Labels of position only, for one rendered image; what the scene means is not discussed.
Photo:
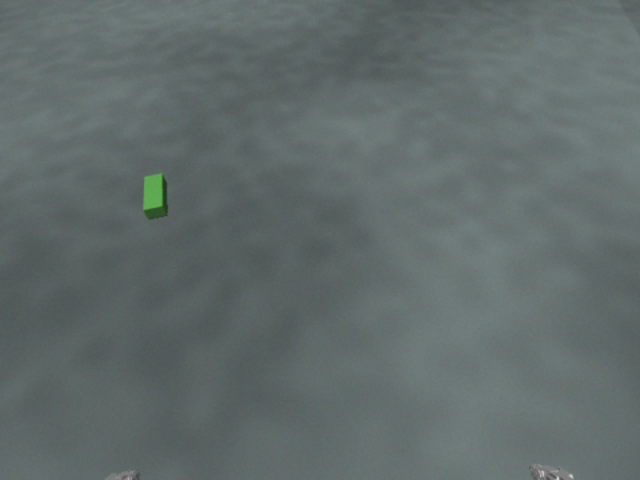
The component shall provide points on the right robot hand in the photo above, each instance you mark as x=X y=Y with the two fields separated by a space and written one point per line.
x=545 y=472

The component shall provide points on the carton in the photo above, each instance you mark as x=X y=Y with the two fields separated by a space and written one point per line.
x=155 y=203

